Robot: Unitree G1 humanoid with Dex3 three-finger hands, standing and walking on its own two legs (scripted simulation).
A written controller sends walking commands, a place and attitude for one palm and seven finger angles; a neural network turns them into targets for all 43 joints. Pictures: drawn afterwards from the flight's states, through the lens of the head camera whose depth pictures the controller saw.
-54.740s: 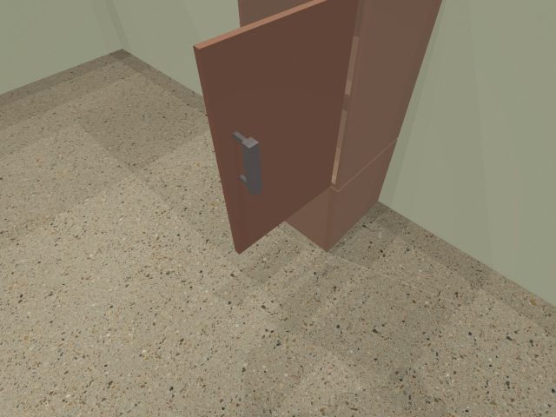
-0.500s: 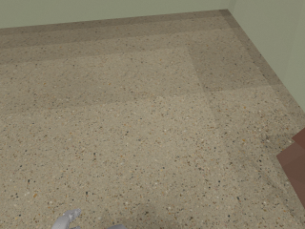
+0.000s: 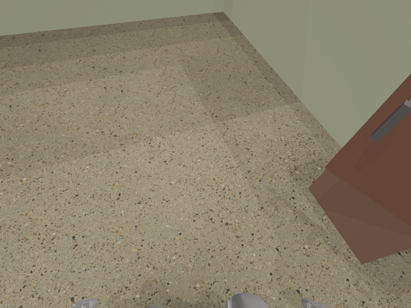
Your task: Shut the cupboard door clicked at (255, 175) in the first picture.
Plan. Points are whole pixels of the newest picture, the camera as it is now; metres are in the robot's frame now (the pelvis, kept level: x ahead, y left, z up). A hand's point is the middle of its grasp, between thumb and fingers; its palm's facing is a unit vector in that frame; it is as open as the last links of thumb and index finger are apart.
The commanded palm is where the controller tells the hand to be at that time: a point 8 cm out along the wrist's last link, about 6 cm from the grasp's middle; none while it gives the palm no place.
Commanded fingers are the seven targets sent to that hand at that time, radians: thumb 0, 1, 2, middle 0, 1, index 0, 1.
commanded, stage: turn to face it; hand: left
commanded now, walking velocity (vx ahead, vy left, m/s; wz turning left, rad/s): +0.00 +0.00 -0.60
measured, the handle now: (393, 118) +0.62 -0.49 +0.00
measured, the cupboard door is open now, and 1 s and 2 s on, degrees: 25 25 25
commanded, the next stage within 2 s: take the last steps up to it in 0.98 s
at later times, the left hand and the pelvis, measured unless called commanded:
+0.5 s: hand (149, 292) +0.16 +0.12 -0.16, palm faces -0.28 -0.93 -0.22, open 7.4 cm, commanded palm none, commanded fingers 0.00 0.90 0.90 -0.20 -0.30 -0.20 -0.30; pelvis +0.02 -0.04 +0.00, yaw -16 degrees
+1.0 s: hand (171, 258) +0.23 +0.09 -0.16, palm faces -0.52 -0.82 -0.23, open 7.4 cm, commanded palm none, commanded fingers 0.00 0.90 0.90 -0.20 -0.30 -0.20 -0.30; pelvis +0.03 -0.03 +0.00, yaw -32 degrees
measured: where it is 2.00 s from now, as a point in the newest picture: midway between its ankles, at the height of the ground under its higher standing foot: outside the picture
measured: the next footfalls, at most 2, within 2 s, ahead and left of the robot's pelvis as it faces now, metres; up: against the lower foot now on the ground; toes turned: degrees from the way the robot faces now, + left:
right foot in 0.24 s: +0.03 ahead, -0.16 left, +0.00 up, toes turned -14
left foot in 0.62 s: +0.12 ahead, +0.07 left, +0.00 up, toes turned -17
